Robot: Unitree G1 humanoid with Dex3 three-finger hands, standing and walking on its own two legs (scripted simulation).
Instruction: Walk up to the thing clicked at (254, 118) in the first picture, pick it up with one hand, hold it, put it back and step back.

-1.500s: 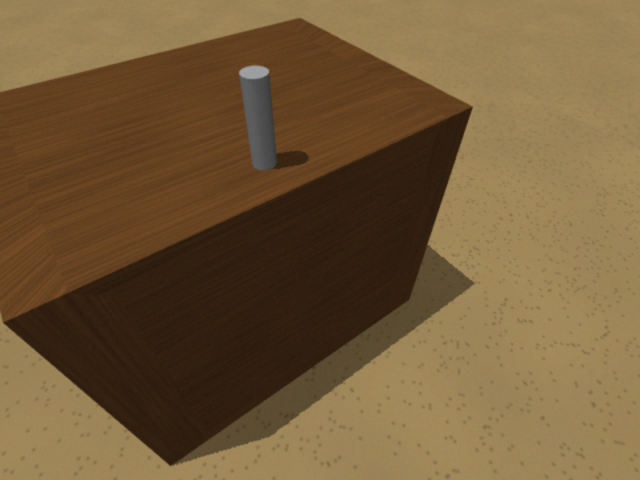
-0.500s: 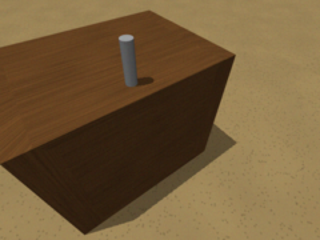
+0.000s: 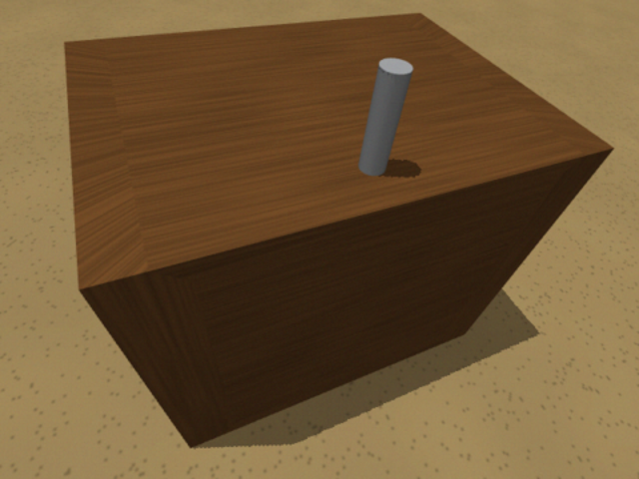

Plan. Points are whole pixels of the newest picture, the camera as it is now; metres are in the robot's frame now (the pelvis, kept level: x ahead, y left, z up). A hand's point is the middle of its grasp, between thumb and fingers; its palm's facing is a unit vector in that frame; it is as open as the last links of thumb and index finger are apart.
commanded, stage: walk up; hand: right
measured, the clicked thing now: (382, 122) +0.60 -0.09 +0.14
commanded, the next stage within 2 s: none
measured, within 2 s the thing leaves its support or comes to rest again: neither
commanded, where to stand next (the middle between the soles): +0.14 -0.05 m, yaw +22 degrees
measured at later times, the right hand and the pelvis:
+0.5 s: hand (530, 403) +0.26 -0.34 -0.13, palm faces -0.28 +0.85 -0.46, open 7.4 cm; pelvis +0.10 -0.08 +0.00, yaw +15 degrees
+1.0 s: hand (475, 372) +0.32 -0.27 -0.14, palm faces -0.42 +0.83 -0.37, open 7.4 cm; pelvis +0.10 -0.09 +0.00, yaw +24 degrees
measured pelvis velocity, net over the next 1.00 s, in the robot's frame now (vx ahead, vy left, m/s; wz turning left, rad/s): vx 0.10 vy -0.09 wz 0.42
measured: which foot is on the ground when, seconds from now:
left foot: down 0.00-0.32, up 0.34-0.66, down 0.68-1.00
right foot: up 0.00-0.30, down 0.32-1.00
